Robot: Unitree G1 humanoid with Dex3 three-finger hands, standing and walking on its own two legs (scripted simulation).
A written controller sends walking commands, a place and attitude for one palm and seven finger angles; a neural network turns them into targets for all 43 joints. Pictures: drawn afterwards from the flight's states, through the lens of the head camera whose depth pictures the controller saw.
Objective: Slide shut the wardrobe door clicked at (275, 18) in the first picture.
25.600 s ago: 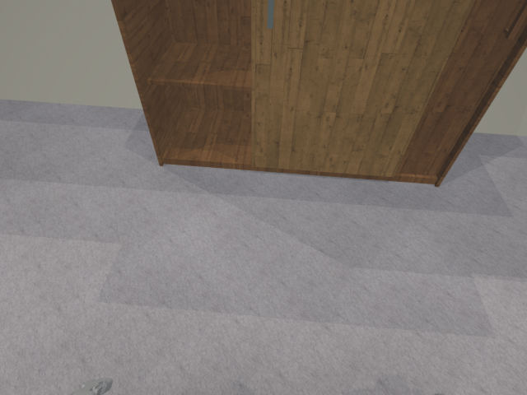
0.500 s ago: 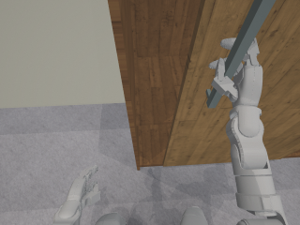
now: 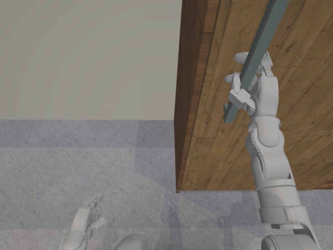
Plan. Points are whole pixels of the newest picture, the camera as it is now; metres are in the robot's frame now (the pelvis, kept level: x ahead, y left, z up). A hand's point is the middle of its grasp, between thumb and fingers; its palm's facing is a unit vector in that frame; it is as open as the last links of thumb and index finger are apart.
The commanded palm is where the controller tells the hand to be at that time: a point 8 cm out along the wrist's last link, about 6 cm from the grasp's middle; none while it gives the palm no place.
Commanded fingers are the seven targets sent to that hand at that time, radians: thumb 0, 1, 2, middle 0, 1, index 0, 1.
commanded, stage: step sideways, sliding the door along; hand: right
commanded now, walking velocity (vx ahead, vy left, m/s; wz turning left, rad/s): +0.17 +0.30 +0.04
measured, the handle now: (245, 69) +0.44 -0.15 +0.19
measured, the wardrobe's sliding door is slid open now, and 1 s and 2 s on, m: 0.00 0.00 0.00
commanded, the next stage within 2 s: stop walking and hold the door there in 0.32 s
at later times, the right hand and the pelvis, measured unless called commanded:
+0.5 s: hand (230, 90) +0.41 -0.12 +0.17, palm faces +0.35 +0.92 -0.17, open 6.4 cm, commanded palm +0.36 -0.15 +0.16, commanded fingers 0.00 -0.90 -0.90 0.45 1.40 0.45 1.40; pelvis +0.03 +0.12 -0.01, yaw -1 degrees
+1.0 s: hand (232, 90) +0.40 -0.13 +0.17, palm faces +0.35 +0.92 -0.20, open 6.0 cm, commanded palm +0.36 -0.16 +0.16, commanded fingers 0.00 -0.90 -0.90 0.45 1.40 0.45 1.40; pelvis +0.03 +0.10 +0.02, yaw +5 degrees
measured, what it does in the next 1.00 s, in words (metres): steps to the left: left foot, then right foot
